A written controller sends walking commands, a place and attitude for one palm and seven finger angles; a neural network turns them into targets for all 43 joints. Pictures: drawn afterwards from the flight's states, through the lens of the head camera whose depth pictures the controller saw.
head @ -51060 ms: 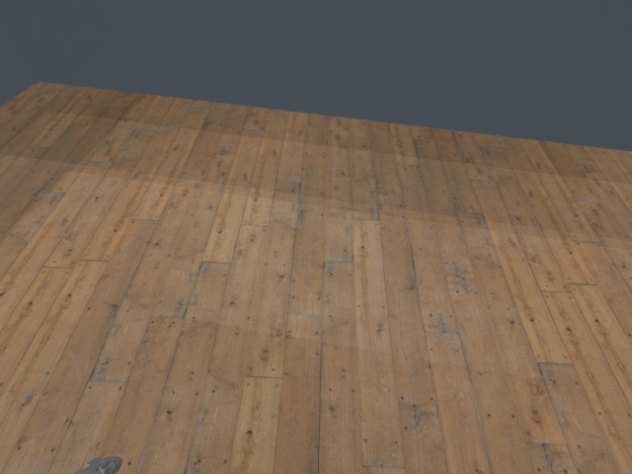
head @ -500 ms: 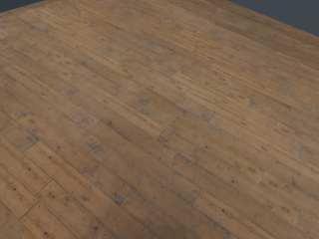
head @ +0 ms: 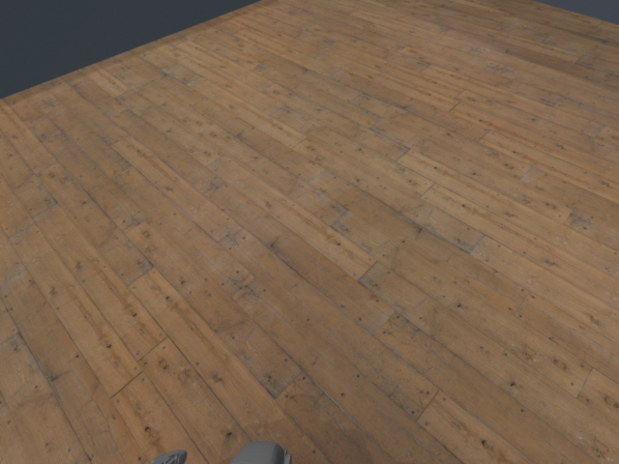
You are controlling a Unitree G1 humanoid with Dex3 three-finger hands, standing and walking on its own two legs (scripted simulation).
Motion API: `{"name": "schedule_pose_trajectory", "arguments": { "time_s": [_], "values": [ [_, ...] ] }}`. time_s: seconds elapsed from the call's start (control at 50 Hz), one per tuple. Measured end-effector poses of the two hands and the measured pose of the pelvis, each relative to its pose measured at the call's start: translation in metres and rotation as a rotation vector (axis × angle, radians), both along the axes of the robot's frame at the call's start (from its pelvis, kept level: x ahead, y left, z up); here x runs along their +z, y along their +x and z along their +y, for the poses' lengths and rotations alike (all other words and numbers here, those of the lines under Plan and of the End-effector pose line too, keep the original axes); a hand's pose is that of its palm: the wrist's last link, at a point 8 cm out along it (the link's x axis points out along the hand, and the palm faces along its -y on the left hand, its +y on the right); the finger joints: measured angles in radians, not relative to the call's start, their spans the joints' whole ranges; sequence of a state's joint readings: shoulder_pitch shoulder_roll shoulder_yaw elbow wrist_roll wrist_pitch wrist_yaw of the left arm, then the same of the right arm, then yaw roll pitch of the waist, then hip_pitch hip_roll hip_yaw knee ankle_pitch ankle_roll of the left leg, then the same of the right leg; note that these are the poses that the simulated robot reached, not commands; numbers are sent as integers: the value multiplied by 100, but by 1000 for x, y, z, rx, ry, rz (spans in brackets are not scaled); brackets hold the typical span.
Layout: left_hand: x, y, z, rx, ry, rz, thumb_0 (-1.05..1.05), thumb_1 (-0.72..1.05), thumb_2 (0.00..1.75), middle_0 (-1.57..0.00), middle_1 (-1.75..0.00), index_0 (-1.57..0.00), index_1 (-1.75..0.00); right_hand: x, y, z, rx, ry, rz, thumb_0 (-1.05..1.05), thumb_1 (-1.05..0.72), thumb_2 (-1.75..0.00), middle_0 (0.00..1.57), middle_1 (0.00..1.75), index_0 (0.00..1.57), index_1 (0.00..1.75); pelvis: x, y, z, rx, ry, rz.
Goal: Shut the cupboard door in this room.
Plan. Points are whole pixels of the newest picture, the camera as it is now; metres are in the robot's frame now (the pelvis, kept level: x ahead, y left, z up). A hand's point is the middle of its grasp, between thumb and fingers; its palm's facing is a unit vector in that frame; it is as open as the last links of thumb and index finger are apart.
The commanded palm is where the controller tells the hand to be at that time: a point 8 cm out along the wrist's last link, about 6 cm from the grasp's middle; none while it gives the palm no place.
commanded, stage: turn or walk to find it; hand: left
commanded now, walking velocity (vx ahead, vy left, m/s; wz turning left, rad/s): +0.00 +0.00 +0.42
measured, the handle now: out of the picture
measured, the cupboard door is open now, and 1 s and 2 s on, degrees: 93 93 93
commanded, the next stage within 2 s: none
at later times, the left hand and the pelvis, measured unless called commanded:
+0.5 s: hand out of the picture -0.02 +0.25 -0.17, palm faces +0.27 -0.93 -0.24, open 7.4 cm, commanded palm none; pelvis -0.01 +0.03 +0.00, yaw +13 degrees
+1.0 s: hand out of the picture -0.01 +0.19 -0.16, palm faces +0.44 -0.87 -0.24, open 7.3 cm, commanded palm none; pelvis +0.01 -0.01 +0.00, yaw +27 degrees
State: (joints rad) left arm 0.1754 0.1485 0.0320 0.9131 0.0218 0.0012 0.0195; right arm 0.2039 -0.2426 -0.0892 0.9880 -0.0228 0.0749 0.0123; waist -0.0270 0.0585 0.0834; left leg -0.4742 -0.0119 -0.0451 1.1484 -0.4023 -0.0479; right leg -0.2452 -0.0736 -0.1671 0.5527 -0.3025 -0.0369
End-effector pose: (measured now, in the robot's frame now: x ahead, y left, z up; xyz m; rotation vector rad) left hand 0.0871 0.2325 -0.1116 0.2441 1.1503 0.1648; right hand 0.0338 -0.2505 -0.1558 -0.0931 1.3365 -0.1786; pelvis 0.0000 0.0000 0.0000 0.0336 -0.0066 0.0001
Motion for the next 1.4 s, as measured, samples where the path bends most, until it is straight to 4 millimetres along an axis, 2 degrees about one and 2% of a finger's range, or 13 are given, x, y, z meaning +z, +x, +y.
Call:
{"name": "schedule_pose_trajectory", "arguments": {
  "time_s": [0.1,0.18,0.32,0.38,0.46,0.58,0.7,0.78,0.9,1.0,1.22,1.3,1.4],
  "values": [
    [-3,-30,-1,75,-11,42,0,91,90,-20,-30,-20,-30,8,11,-4,60,-11,24,0,-91,-90,20,30,20,30,4,1,-5,51,12,3],
    [-9,-61,10,139,-18,89,0,92,90,-21,-30,-20,-30,12,32,3,129,-26,13,0,-91,-90,20,30,20,30,3,0,-1,91,6,5],
    [-38,-122,45,266,-45,185,0,91,90,-20,-30,-20,-30,19,89,40,264,-69,-113,0,-91,-90,20,30,20,30,-11,-4,23,162,-30,7],
    [-41,-137,56,298,-48,230,0,91,90,-20,-30,-20,-30,28,103,57,299,-76,-163,0,-91,-90,20,30,20,30,-9,-6,30,171,-31,3],
    [-32,-134,63,322,-59,207,0,91,90,-20,-30,-20,-30,37,108,69,332,-81,-173,0,-91,-90,20,30,20,30,0,-6,34,206,-50,4],
    [-22,-108,60,330,-54,118,0,91,90,-20,-30,-20,-30,35,105,71,353,-56,-145,0,-91,-90,20,30,20,30,5,-4,30,247,-51,8],
    [-15,-77,41,323,-31,32,0,91,90,-20,-30,-20,-30,16,96,51,350,-23,-84,0,-91,-90,20,30,21,30,-1,2,10,300,-36,15],
    [-11,-71,24,335,-4,-20,0,91,90,-20,-30,-20,-30,0,96,33,359,-9,-42,0,-91,-90,20,30,20,30,-8,5,-4,351,-28,5],
    [-6,-94,4,409,-17,5,0,91,90,-20,-30,-20,-30,4,103,22,408,-18,7,0,-91,-90,20,30,20,30,-1,7,-9,411,-12,-2],
    [-12,-123,-2,480,-47,48,0,91,90,-20,-30,-20,-30,12,115,31,473,-38,23,0,-91,-90,20,30,20,30,2,8,-6,465,-10,6],
    [-46,-220,23,663,-108,201,0,91,90,-20,-30,-20,-30,30,165,115,663,-73,-145,0,-91,-90,20,30,20,30,-9,-7,29,557,-48,3],
    [-35,-224,35,693,-107,185,0,91,90,-20,-30,-20,-30,42,168,135,698,-71,-172,0,-91,-90,20,30,20,30,2,-9,37,590,-70,-3],
    [-24,-210,48,710,-81,106,0,91,90,-20,-30,-20,-30,43,165,144,727,-50,-161,0,-91,-90,20,30,20,30,8,-8,39,625,-68,-6]
  ]
}}
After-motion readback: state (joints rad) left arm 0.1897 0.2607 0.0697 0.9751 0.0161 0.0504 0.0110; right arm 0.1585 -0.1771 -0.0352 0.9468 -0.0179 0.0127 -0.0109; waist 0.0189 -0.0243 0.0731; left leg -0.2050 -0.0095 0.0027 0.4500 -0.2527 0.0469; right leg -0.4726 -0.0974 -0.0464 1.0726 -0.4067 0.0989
